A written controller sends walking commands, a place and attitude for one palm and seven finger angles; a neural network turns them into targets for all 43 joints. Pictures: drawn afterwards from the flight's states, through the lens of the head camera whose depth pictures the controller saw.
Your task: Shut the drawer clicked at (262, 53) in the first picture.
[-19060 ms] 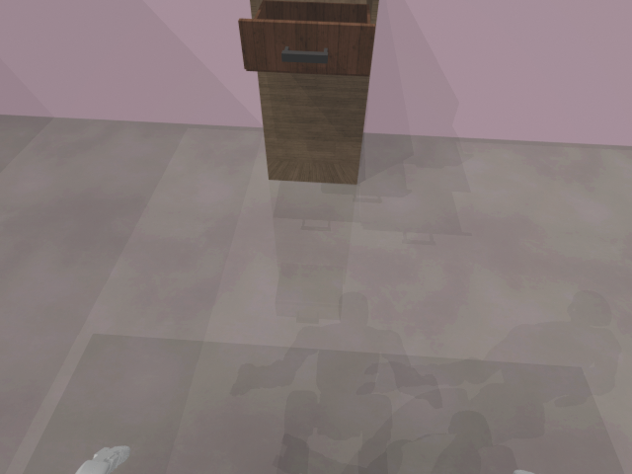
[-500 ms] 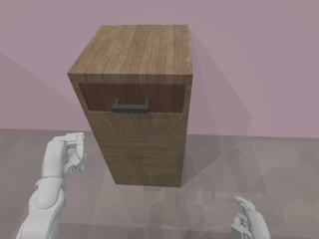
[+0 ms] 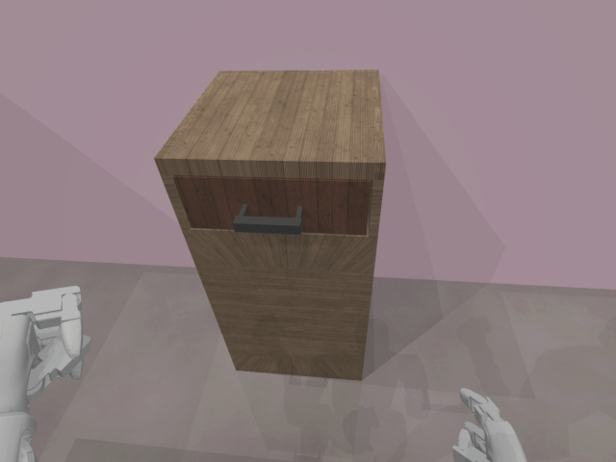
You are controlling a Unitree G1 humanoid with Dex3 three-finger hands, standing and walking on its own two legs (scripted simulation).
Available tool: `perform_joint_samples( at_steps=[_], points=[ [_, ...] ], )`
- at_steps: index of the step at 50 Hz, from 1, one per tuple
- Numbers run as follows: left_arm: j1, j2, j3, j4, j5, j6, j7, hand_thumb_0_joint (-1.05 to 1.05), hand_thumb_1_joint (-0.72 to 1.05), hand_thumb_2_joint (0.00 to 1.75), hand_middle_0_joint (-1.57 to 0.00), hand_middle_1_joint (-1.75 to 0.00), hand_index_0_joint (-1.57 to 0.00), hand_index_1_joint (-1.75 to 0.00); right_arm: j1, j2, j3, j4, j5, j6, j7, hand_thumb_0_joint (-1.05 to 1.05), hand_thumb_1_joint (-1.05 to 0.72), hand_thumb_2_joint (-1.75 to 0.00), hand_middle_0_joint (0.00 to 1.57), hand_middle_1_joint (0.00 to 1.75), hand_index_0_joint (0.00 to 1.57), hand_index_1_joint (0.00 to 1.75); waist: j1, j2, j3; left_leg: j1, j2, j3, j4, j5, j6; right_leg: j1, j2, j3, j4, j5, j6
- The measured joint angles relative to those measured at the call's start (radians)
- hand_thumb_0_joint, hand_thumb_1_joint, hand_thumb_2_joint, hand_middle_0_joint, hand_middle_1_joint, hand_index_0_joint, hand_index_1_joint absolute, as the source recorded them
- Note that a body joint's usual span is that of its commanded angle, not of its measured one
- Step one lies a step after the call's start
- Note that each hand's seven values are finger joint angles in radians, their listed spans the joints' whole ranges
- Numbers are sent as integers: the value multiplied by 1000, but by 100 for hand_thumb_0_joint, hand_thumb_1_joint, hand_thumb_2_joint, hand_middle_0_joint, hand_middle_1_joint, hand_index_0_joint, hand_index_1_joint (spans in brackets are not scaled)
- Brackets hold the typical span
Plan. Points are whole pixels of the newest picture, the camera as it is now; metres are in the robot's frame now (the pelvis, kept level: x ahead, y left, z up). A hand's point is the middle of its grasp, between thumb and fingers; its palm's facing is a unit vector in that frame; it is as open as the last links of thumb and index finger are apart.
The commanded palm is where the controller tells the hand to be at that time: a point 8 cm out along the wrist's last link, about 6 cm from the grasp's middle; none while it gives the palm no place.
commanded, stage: draw the hand back to the body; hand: left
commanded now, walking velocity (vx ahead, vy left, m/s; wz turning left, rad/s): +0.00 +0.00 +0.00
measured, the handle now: (269, 217) +0.56 +0.16 -0.01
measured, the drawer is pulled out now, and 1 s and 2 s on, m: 0.00 0.00 0.00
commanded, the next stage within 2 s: step back with the hand held close in 0.12 s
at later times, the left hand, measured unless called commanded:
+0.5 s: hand (95, 340) +0.19 +0.25 +0.14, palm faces +0.31 -0.83 -0.46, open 3.2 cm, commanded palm +0.12 +0.29 +0.17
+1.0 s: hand (31, 414) +0.11 +0.26 +0.15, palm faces +0.36 -0.82 -0.45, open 3.2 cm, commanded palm +0.05 +0.31 +0.17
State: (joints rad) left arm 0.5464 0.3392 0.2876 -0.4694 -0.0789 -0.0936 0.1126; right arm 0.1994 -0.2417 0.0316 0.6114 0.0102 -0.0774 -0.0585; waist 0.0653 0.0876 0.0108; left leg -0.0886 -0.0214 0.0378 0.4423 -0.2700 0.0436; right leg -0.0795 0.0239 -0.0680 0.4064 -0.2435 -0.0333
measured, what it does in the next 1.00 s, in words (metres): shifts its weight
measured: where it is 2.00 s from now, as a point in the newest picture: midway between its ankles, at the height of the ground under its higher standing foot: outside the picture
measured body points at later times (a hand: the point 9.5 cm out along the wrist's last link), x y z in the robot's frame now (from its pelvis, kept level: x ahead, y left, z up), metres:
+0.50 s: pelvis -0.01 +0.01 +0.00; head +0.01 +0.00 +0.45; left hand +0.16 +0.29 +0.17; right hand +0.16 -0.23 -0.09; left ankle -0.01 +0.09 -0.74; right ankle -0.01 -0.10 -0.74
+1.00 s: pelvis -0.08 +0.02 -0.02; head -0.05 +0.04 +0.43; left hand +0.09 +0.30 +0.17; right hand +0.10 -0.21 -0.09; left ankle -0.01 +0.09 -0.74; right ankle -0.01 -0.10 -0.74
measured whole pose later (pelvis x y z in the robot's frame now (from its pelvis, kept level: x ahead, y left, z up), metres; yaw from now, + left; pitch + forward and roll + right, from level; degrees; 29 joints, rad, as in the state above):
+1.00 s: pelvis -0.08 +0.02 -0.02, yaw +1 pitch +0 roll -2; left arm 0.62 0.37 0.36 -0.60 -0.03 -0.21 0.14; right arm 0.19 -0.22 0.00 0.54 0.00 -0.03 -0.06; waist 0.00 0.01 0.04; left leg -0.42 -0.04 0.03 0.64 -0.29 0.06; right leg -0.37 0.00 -0.08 0.53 -0.17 -0.01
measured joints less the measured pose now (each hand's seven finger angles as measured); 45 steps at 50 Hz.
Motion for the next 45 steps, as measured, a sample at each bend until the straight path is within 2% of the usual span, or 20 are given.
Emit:
perform_joint_samples(
  at_steps=[7,13,19,26,32,35,45],
  points=[
    [-21,-31,-16,26,8,-2,3,1,89,90,-141,-160,-140,-159,-9,1,-3,7,-2,-12,-6,1,-90,-90,20,30,20,30,5,-5,14,-8,-5,-6,4,4,3,-7,-5,-6,7,-1,2],
    [-27,-24,-27,16,11,8,7,2,89,90,-141,-160,-140,-159,-1,9,4,10,-6,-24,-11,1,-90,-90,20,30,21,30,2,-15,13,-4,-4,-2,3,2,2,-6,-5,-2,9,-2,1],
    [-27,19,65,-10,22,-66,6,2,89,90,-141,-160,-140,-159,-17,12,-3,-16,-14,13,6,1,-90,-90,20,30,21,30,-38,-24,14,-73,6,-7,29,0,4,-54,6,-7,-9,19,4],
    [62,19,30,-50,28,-69,-6,1,89,90,-141,-160,-140,-159,-28,-7,-38,-45,-11,70,6,1,-90,-90,20,30,21,30,-69,-43,39,-140,-16,12,18,29,22,-143,-18,9,22,31,22],
    [114,77,67,-117,27,-73,3,2,89,90,-141,-160,-140,-159,-16,5,-48,-61,-6,90,-10,1,-90,-90,20,30,20,30,-63,-72,40,-186,-25,17,47,34,32,-195,-30,12,65,29,30],
    [106,88,93,-130,27,-81,10,2,89,90,-141,-160,-140,-159,-19,13,-46,-65,-7,85,-13,1,-90,-90,20,30,20,30,-56,-80,37,-202,-29,20,61,39,36,-214,-35,13,85,31,33],
    [65,36,84,-103,57,-100,16,1,89,90,-141,-160,-140,-159,-32,24,-30,-88,-11,51,-8,1,-90,-90,20,30,21,30,-52,-62,34,-276,-23,18,143,42,44,-276,-34,7,146,46,31]
  ],
)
